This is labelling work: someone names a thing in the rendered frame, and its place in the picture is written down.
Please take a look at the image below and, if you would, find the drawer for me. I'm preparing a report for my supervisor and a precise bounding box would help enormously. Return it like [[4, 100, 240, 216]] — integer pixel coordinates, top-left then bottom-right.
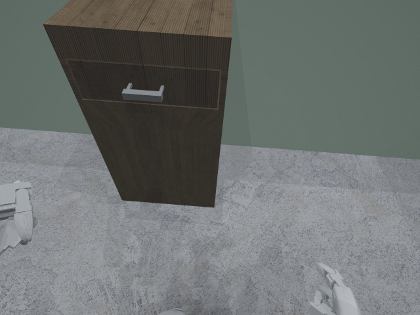
[[67, 58, 220, 108]]

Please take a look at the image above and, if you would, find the handle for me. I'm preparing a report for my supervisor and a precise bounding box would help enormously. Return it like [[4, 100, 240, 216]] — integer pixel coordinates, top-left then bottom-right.
[[122, 83, 165, 102]]

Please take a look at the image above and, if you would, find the left robot hand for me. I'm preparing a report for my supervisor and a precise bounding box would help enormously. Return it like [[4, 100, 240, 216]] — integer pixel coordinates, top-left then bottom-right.
[[0, 180, 38, 256]]

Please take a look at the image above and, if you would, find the cabinet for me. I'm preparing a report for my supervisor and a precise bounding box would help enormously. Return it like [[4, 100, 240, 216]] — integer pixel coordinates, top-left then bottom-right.
[[43, 0, 233, 207]]

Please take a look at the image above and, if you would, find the right robot hand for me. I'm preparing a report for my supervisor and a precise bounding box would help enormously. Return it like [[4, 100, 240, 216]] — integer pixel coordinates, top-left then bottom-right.
[[310, 262, 361, 315]]

